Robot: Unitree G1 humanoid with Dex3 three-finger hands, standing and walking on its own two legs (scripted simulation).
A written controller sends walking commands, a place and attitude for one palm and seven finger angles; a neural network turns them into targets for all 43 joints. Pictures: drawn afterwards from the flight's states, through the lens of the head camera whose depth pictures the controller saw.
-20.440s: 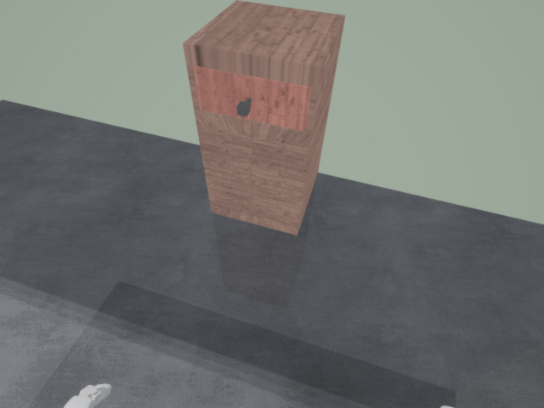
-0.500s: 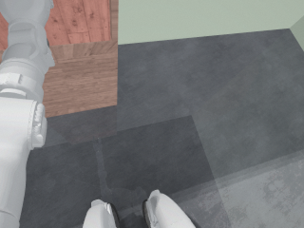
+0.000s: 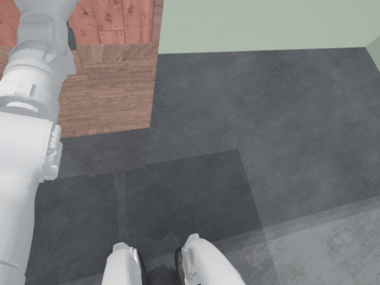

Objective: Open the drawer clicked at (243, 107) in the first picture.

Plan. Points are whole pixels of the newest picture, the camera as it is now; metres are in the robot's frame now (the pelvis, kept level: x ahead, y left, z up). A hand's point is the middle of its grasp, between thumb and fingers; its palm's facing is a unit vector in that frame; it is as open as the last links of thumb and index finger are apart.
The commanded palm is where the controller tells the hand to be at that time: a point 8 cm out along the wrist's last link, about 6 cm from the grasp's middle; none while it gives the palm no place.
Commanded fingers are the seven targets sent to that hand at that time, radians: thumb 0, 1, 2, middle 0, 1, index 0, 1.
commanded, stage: move the hooked fingers above the handle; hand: left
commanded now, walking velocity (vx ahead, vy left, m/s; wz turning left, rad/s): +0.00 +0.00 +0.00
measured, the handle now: (65, 32) +0.68 +0.15 -0.02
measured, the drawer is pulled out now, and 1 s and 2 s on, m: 0.00 0.00 0.00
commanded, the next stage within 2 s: none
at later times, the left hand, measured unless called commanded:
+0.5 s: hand (46, 15) +0.64 +0.16 +0.06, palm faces -0.12 -0.06 -0.99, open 13.8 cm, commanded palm +0.65 +0.11 +0.09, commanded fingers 0.00 -0.50 0.30 -0.30 -1.20 -0.30 -1.20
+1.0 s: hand (66, 27) +0.64 +0.14 +0.03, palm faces +0.00 -0.06 -1.00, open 13.7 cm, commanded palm +0.65 +0.10 +0.09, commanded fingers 0.00 -0.50 0.30 -0.30 -1.20 -0.30 -1.20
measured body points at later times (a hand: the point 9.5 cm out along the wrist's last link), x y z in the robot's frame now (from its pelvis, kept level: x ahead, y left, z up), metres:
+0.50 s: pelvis +0.00 -0.01 +0.00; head +0.21 +0.02 +0.40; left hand +0.64 +0.16 +0.12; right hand -0.11 -0.23 -0.08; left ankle +0.03 +0.07 -0.65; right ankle -0.01 -0.13 -0.65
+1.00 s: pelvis +0.00 +0.00 -0.01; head +0.21 +0.02 +0.38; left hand +0.63 +0.14 +0.09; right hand -0.09 -0.23 -0.10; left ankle +0.03 +0.07 -0.65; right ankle -0.01 -0.13 -0.65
